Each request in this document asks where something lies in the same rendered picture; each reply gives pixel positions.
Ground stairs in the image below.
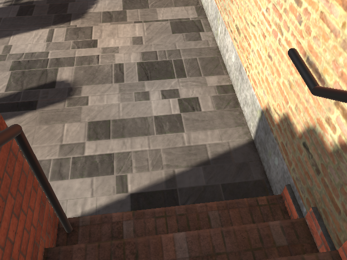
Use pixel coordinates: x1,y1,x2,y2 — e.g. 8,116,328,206
43,194,342,260

